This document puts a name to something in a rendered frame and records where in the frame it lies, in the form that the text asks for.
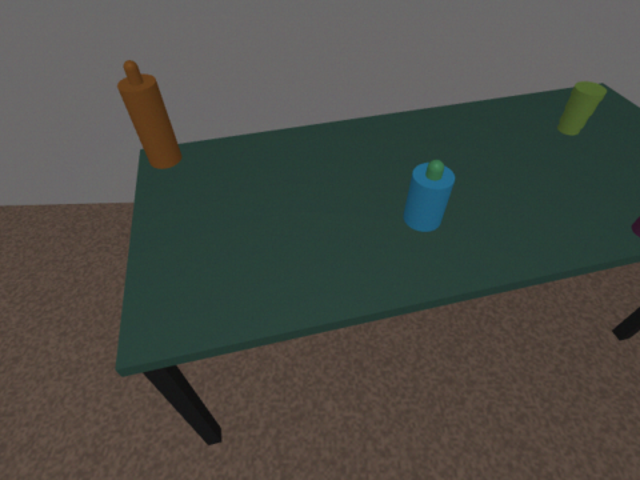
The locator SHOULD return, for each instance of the table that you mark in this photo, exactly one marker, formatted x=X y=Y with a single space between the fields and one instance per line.
x=265 y=237

